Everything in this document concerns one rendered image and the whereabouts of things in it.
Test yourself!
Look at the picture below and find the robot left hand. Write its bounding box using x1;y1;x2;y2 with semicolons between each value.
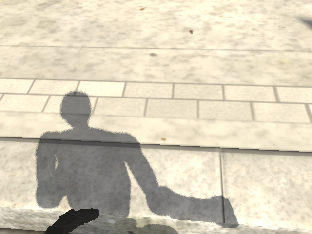
43;208;99;234

